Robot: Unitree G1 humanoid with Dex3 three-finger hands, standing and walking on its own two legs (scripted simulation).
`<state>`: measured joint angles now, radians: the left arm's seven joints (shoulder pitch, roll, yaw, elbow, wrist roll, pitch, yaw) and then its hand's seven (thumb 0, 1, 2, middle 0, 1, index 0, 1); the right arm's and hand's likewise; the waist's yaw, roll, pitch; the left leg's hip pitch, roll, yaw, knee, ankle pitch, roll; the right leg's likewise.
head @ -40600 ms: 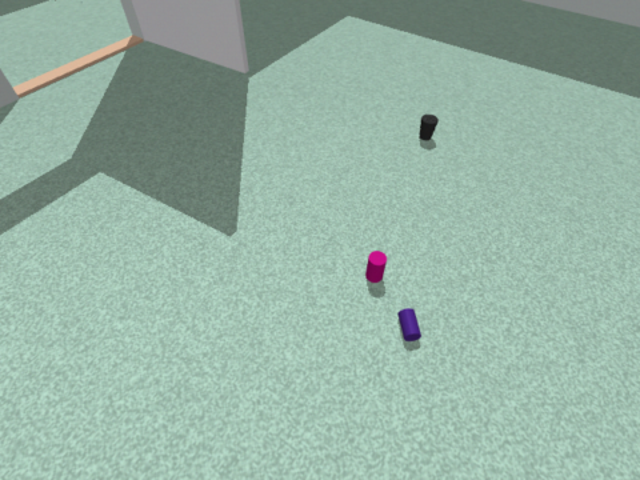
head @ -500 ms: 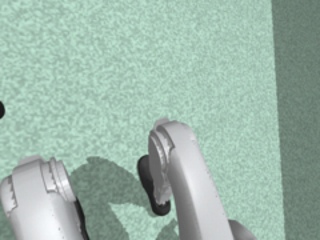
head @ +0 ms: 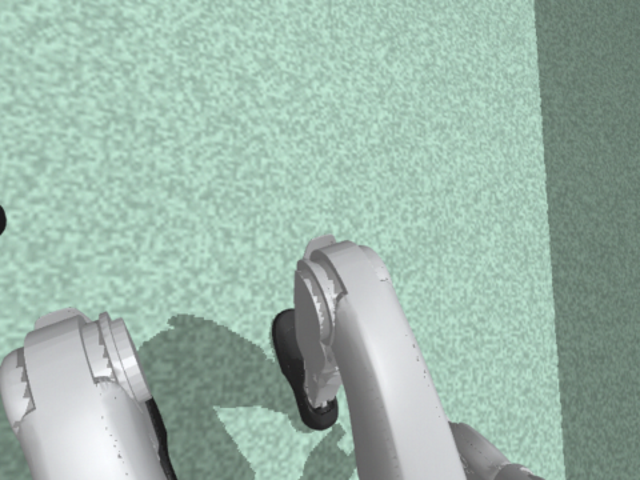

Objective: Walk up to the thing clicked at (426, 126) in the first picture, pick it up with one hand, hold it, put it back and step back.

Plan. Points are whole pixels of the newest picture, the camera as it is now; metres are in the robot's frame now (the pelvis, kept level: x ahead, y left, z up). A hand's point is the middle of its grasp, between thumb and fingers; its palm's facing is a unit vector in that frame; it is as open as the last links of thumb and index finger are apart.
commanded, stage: close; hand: left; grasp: from above
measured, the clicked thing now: out of the picture +0.45 +0.30 -0.25
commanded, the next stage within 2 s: settle in 0.84 s
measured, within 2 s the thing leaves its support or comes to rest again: leaves its support in 1.34 s
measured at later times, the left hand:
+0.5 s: hand out of the picture +0.44 +0.31 -0.21, palm faces -0.46 -0.11 -0.88, open 12.4 cm
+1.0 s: hand out of the picture +0.45 +0.31 -0.20, palm faces -0.46 -0.11 -0.88, open 11.3 cm
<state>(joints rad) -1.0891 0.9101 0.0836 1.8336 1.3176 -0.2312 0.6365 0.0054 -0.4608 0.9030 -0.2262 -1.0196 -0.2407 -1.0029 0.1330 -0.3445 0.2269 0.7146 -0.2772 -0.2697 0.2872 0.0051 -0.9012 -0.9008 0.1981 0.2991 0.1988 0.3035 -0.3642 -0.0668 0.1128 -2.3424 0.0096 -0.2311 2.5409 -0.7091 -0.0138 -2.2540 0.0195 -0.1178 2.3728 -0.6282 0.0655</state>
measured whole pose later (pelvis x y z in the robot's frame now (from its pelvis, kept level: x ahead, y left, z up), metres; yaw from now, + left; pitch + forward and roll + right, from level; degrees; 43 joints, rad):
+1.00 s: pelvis +0.00 +0.00 +0.01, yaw +1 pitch +29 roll -12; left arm -1.10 0.91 0.09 1.81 1.31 -0.24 0.61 -0.01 -0.23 0.86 -0.53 -0.94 -0.45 -0.92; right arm 0.16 -0.36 0.21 0.69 -0.26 -0.23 0.25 0.01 -0.91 -0.90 0.20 0.30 0.20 0.30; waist -0.36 -0.05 0.10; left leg -2.34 0.01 -0.22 2.51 -0.70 -0.01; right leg -2.25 0.01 -0.11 2.35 -0.63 0.06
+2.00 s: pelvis +0.00 +0.00 +0.06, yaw +6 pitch +35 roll -7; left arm -0.92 0.68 0.02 1.28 1.21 -0.16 0.28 0.03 -0.08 0.79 -0.79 -0.91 -0.46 -0.78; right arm 0.19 -0.30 0.03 0.69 -0.11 -0.02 0.13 0.01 -0.93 -0.91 0.20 0.30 0.20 0.30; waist -0.22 0.03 -0.06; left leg -2.25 -0.01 -0.12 2.30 -0.66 -0.01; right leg -2.19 -0.03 -0.05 2.22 -0.64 0.04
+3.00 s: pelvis +0.02 +0.00 +0.31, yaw +10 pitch +22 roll -3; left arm -0.39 0.45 -0.15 0.75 0.99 0.02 0.09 0.01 -0.08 0.80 -0.74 -0.99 -0.42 -0.85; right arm 0.18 -0.24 -0.02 0.68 0.03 0.05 -0.04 0.01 -0.92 -0.91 0.20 0.30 0.20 0.30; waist -0.08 0.05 -0.17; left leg -1.31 0.03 -0.03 1.48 -0.57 0.00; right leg -1.29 -0.02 -0.01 1.43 -0.53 0.04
